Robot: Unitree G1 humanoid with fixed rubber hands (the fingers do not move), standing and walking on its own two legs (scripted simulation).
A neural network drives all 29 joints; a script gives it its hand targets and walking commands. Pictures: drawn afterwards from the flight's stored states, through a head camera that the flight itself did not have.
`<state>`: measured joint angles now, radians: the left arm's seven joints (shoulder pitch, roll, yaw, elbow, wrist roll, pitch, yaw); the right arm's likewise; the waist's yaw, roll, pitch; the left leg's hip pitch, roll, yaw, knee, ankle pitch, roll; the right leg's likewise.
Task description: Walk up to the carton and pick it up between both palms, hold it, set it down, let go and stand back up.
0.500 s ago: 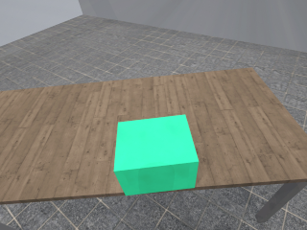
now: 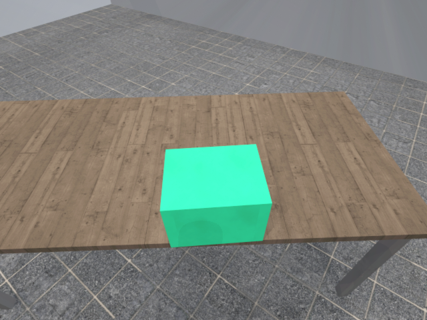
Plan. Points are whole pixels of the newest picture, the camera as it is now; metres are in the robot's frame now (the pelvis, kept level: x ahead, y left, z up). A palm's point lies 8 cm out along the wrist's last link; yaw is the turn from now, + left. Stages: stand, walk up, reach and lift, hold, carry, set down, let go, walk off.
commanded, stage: walk up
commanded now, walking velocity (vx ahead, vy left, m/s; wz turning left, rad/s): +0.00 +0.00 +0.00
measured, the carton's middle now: (214, 195) +0.44 +0.02 -0.07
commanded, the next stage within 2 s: stand in 0.30 s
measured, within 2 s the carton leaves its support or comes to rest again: neither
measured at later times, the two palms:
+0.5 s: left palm out of the picture -0.03 +0.21 -0.15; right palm out of the picture -0.04 -0.17 -0.15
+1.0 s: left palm out of the picture +0.14 +0.20 -0.11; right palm out of the picture +0.16 -0.15 -0.12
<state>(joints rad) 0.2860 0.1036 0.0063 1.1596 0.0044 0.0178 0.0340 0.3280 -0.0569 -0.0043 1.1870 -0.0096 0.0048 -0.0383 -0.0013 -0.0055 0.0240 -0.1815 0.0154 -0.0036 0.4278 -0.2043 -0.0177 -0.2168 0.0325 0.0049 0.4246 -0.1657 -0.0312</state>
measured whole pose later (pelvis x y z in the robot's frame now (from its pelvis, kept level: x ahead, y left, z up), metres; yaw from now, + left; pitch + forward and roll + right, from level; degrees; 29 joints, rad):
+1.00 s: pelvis -0.01 +0.00 -0.03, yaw +1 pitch -2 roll +0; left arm 0.10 0.12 0.06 0.18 0.04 0.88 -0.08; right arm 0.07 -0.06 0.10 0.41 0.21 0.49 -0.10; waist 0.00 -0.04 0.17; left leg -0.36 0.07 0.04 0.71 -0.32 -0.03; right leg -0.38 0.03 -0.03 0.70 -0.29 -0.04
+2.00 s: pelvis +0.00 +0.00 -0.01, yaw +3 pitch -2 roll +1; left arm 0.18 0.23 -0.03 0.66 -0.18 -0.08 0.02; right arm 0.24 -0.07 0.00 0.66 0.09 -0.18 0.00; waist 0.02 -0.04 0.06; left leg -0.24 0.03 0.03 0.53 -0.25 -0.02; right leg -0.27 0.00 -0.04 0.57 -0.26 -0.03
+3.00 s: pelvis +0.05 +0.01 -0.02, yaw +3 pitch -4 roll +0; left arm 0.11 0.22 -0.03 0.67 -0.23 -0.43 0.03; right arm 0.07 -0.20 0.11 0.78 0.32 -0.54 0.03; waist 0.01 -0.01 0.04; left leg -0.17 0.04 0.03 0.62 -0.38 -0.02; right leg -0.19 0.00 -0.04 0.62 -0.36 -0.02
